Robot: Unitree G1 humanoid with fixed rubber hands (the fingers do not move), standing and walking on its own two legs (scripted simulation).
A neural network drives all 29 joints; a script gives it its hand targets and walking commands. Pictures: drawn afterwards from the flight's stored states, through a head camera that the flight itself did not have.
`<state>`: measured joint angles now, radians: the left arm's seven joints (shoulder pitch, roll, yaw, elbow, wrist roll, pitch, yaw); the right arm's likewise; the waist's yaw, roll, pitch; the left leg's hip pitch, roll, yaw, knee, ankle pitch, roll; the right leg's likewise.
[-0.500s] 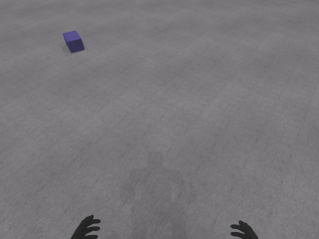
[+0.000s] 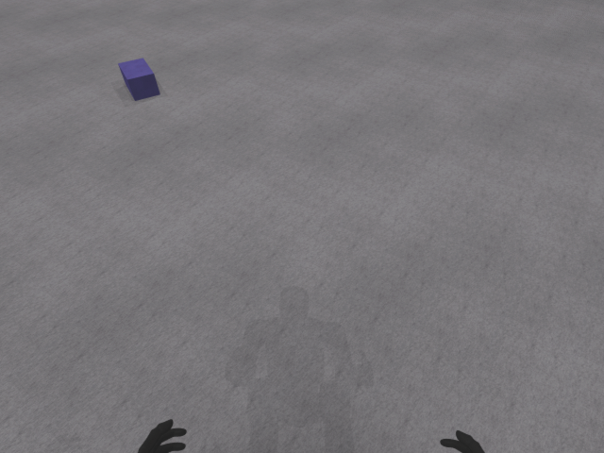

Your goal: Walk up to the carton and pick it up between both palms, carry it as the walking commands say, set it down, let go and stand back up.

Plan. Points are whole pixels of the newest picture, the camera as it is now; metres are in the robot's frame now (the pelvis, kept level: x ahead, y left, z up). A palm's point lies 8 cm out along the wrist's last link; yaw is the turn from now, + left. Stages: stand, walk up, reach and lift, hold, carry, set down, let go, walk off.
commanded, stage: stand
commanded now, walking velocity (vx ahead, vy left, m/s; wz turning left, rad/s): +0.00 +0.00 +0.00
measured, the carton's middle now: (139, 79) +2.36 +1.15 -0.69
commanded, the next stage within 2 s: walk up in 0.42 s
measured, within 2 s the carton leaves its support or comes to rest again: neither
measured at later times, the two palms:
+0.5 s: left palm out of the picture +0.08 +0.23 -0.11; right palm out of the picture +0.08 -0.23 -0.11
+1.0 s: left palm out of the picture -0.01 +0.37 -0.14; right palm (388, 373) +0.26 -0.11 -0.09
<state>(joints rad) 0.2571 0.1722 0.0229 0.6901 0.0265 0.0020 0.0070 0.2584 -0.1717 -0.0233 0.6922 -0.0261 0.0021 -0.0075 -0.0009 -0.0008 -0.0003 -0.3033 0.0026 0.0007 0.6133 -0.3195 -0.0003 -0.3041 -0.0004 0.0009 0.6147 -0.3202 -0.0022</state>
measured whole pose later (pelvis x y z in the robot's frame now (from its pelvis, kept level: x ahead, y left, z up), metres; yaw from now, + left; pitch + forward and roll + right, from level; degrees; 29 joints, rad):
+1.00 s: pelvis +0.07 +0.11 -0.01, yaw +13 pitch +2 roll -1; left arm 0.41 0.28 0.07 0.94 0.05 -0.06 -0.01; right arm 0.19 -0.27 -0.05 0.78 -0.04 -0.02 0.07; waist 0.04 -0.03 -0.03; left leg -0.40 0.08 0.10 0.64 -0.32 -0.02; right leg -0.14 -0.26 -0.20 0.62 -0.45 0.05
